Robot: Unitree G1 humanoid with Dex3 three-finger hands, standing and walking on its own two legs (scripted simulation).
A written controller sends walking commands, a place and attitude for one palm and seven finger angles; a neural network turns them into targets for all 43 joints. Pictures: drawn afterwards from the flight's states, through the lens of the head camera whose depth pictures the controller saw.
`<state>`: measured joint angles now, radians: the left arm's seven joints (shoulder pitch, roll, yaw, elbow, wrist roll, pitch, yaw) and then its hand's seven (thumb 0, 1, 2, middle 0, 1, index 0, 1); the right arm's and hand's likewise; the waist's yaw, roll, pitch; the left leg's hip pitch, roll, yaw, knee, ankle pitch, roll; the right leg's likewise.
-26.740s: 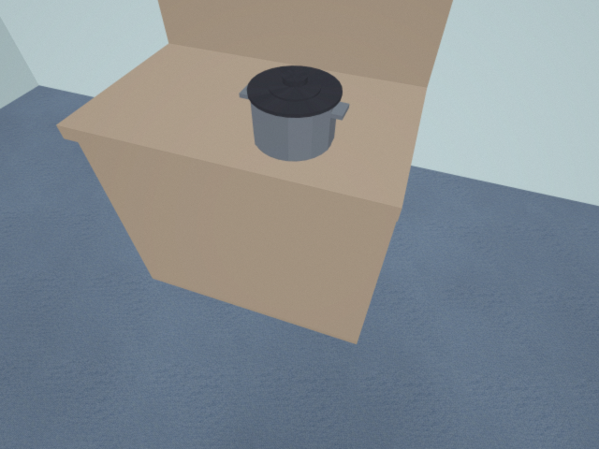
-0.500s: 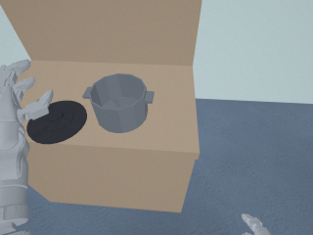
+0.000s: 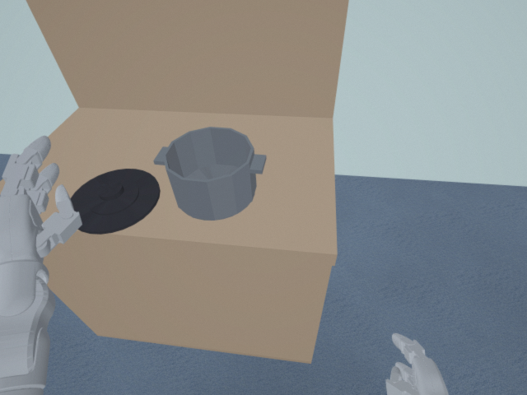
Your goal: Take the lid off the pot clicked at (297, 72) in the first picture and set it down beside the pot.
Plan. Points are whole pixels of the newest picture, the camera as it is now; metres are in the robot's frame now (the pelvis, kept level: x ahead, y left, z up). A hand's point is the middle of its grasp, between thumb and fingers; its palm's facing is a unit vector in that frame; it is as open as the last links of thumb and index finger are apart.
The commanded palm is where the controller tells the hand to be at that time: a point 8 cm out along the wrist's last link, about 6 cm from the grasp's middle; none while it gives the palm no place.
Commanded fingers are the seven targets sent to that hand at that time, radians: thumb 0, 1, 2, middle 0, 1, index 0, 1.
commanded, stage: draw the hand back to the body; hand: left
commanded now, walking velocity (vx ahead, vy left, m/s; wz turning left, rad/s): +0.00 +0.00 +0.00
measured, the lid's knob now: (110, 190) +0.50 +0.41 -0.01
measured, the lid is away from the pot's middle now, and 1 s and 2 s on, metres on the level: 0.23 0.23 0.23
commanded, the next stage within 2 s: step back with the hand held close in 0.64 s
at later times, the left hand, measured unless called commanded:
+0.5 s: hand (54, 281) +0.19 +0.26 +0.17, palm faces +0.38 -0.86 -0.34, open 7.4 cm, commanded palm +0.13 +0.30 +0.18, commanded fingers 0.00 0.90 0.90 -0.20 -0.30 -0.20 -0.30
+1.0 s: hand (32, 284) +0.18 +0.29 +0.16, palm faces +0.32 -0.85 -0.42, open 7.4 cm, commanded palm +0.12 +0.33 +0.18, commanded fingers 0.00 0.90 0.90 -0.20 -0.30 -0.20 -0.30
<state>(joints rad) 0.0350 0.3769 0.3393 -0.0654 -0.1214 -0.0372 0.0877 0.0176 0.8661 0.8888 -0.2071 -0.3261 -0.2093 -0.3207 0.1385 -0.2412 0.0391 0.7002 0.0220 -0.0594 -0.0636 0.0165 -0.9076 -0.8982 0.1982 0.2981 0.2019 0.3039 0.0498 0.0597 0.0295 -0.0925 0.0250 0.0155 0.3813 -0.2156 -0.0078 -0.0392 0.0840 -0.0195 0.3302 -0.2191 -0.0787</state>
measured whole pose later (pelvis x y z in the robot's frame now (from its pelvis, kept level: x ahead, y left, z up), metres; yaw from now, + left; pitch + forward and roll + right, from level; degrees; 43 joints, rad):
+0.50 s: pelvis +0.00 +0.02 +0.00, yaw +0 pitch -6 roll -1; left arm 0.47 0.34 0.28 -0.46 -0.10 -0.07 0.07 0.02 0.89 0.90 -0.20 -0.31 -0.21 -0.30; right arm 0.16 -0.23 0.03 0.67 -0.01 -0.11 -0.06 0.02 -0.91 -0.90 0.20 0.30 0.20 0.30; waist 0.06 0.06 0.02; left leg -0.06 0.01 0.03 0.39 -0.23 0.02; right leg 0.00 0.06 -0.01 0.31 -0.22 -0.05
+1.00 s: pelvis -0.01 +0.05 +0.00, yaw -1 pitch -1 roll -1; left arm 0.54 0.36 0.33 -0.52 -0.06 -0.13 0.08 0.02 0.89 0.90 -0.20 -0.30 -0.21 -0.30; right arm 0.19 -0.24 0.02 0.58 0.00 -0.03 -0.05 0.02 -0.91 -0.90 0.20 0.30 0.20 0.30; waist 0.02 0.03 0.00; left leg -0.20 -0.02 0.05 0.44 -0.22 0.06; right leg -0.15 0.03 0.01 0.39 -0.21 0.00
